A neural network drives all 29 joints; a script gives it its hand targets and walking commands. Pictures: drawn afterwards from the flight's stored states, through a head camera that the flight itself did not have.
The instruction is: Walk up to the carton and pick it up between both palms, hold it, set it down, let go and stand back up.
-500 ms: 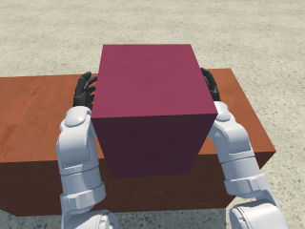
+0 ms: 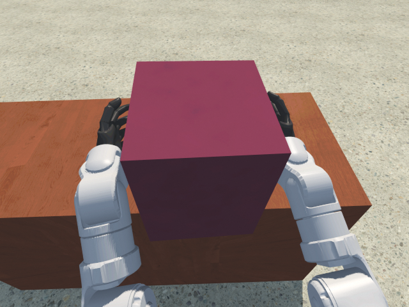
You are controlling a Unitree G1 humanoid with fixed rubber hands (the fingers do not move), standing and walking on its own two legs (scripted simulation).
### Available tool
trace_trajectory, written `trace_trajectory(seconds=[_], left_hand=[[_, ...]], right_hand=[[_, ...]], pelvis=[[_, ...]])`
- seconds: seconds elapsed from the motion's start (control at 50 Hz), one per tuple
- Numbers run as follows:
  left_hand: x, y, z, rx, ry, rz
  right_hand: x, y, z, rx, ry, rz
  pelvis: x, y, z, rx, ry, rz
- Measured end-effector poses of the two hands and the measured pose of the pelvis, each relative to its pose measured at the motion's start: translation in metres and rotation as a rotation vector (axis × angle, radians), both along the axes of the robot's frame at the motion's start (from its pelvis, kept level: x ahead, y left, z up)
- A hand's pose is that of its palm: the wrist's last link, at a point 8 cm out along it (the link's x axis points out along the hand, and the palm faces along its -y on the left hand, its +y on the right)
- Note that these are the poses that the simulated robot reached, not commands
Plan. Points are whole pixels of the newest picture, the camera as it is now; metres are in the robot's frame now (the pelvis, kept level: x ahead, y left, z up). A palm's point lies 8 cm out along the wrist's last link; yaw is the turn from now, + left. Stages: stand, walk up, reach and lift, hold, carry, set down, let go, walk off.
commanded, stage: hold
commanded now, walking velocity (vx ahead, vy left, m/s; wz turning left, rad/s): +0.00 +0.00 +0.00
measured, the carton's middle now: (199, 154) +0.35 +0.01 +0.14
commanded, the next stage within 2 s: none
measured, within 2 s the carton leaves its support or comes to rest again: neither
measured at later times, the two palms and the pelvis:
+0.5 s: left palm (113, 144) +0.34 +0.15 +0.19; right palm (285, 137) +0.35 -0.14 +0.17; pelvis -0.01 +0.00 +0.00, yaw +0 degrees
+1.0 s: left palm (112, 146) +0.34 +0.15 +0.18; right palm (281, 137) +0.36 -0.14 +0.16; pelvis +0.00 +0.00 +0.00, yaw +0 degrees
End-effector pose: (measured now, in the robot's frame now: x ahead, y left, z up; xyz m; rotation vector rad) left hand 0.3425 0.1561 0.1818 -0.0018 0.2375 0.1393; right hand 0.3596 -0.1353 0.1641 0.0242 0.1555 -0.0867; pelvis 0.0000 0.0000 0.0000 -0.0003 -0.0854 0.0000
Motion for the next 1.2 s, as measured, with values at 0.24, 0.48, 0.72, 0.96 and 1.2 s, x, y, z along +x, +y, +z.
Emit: trace_trajectory(seconds=[0.24, 0.48, 0.72, 0.96, 1.2], left_hand=[[-0.0056, -0.0009, 0.0039, 0.008, -0.013, -0.007], [-0.0042, -0.0056, 0.0059, 0.006, -0.012, -0.015], [0.0011, -0.0055, 0.001, 0.002, -0.001, -0.01], [0.0, -0.0016, -0.0001, 0.006, 0.001, -0.006], [-0.0023, -0.0018, 0.0021, 0.005, -0.005, -0.011]], right_hand=[[-0.0066, -0.001, 0.0027, 0.003, -0.012, -0.003], [-0.0085, -0.0056, 0.0033, 0.006, -0.012, -0.015], [-0.0017, -0.0055, 0.0001, 0.004, -0.001, -0.01], [-0.001, -0.0017, -0.0005, 0.005, 0.001, -0.004], [-0.0049, -0.0019, 0.0, 0.009, -0.005, -0.011]], pelvis=[[0.0008, 0.0014, -0.0001, 0.0, -0.013, 0.003], [-0.0057, 0.001, 0.0, 0.0, -0.005, -0.004], [-0.0042, -0.0009, 0.0001, 0.0, 0.008, -0.005], [0.0011, -0.0006, 0.0, 0.0, -0.001, 0.002], [-0.0001, 0.0019, -0.0001, 0.0, -0.007, 0.001]])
